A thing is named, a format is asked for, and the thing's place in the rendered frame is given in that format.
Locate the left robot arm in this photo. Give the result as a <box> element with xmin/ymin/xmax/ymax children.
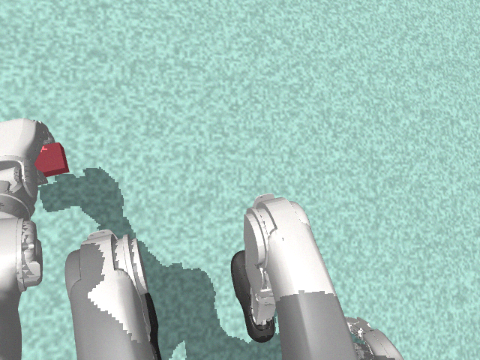
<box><xmin>0</xmin><ymin>155</ymin><xmax>43</xmax><ymax>360</ymax></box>

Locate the left robot hand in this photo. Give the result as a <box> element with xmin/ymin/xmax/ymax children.
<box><xmin>0</xmin><ymin>118</ymin><xmax>55</xmax><ymax>185</ymax></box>

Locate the small box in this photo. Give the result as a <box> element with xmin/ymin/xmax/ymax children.
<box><xmin>34</xmin><ymin>142</ymin><xmax>69</xmax><ymax>177</ymax></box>

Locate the right robot foot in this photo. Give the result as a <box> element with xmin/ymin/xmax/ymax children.
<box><xmin>231</xmin><ymin>250</ymin><xmax>275</xmax><ymax>343</ymax></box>

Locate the left robot foot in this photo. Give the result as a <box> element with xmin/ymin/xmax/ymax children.
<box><xmin>145</xmin><ymin>292</ymin><xmax>162</xmax><ymax>360</ymax></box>

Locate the right robot hand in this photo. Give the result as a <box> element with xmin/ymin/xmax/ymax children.
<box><xmin>345</xmin><ymin>316</ymin><xmax>404</xmax><ymax>360</ymax></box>

